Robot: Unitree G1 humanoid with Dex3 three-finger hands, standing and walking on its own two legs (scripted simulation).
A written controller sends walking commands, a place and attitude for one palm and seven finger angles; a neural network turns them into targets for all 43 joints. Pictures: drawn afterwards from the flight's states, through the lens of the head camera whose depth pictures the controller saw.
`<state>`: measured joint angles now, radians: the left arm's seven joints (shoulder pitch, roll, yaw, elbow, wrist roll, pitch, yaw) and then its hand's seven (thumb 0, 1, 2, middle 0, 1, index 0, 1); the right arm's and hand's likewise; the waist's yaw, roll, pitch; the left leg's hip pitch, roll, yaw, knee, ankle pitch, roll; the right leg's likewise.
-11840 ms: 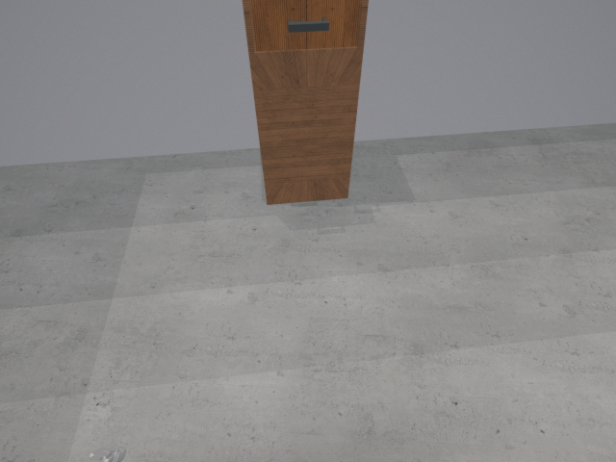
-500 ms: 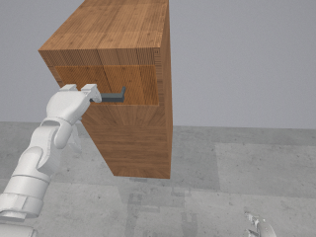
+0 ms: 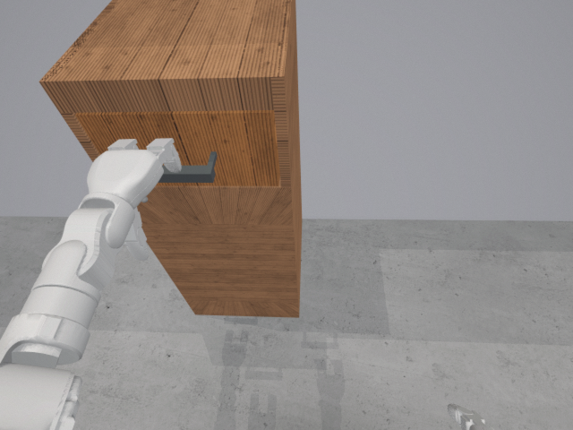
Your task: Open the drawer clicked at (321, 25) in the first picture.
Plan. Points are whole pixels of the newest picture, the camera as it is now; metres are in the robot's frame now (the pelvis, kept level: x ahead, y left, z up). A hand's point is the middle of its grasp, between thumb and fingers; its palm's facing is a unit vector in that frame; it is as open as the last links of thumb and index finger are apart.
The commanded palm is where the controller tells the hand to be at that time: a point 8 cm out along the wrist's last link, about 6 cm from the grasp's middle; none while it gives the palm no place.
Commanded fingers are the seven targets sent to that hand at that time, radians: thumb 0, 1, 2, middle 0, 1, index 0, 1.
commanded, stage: move the hooked fingers above the handle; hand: left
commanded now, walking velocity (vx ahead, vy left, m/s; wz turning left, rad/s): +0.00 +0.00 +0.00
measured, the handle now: (182, 165) +0.54 +0.24 +0.03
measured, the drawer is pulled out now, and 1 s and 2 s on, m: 0.00 0.00 0.00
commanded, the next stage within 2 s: lower the fingers behind the handle in 1.20 s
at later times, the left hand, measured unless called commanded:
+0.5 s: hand (171, 175) +0.47 +0.23 +0.08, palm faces -0.06 -0.01 -1.00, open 13.8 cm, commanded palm +0.45 +0.24 +0.15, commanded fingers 0.00 -0.50 0.30 -0.30 -1.20 -0.30 -1.20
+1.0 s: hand (170, 172) +0.47 +0.23 +0.08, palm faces -0.04 -0.02 -1.00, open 13.8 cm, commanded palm +0.46 +0.24 +0.15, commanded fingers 0.00 -0.50 0.30 -0.30 -1.20 -0.30 -1.20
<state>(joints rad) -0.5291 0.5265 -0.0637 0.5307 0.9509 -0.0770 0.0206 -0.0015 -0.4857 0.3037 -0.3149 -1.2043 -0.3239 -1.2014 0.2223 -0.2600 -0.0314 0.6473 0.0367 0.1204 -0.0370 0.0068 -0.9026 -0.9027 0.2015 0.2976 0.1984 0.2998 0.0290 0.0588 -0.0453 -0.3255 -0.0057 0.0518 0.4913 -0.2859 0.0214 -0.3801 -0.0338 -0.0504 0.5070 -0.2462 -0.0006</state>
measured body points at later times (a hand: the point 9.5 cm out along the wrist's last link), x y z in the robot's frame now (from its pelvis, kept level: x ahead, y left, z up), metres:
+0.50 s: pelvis +0.01 +0.00 -0.01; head +0.08 -0.02 +0.44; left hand +0.47 +0.23 +0.13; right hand +0.06 -0.27 -0.15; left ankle -0.03 +0.10 -0.74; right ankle +0.00 -0.12 -0.74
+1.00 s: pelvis +0.01 +0.00 -0.01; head +0.08 -0.02 +0.44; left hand +0.47 +0.23 +0.14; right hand +0.07 -0.28 -0.14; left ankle -0.03 +0.10 -0.74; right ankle +0.00 -0.12 -0.74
